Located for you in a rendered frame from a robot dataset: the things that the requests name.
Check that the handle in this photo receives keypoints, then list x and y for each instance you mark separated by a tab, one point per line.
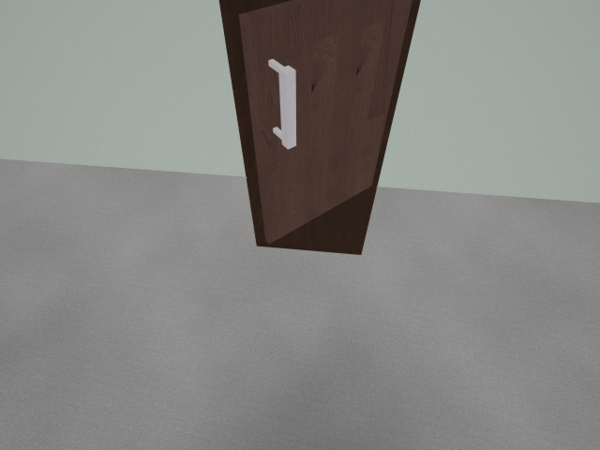
287	93

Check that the cupboard door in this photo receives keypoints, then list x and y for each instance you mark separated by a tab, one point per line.
346	54

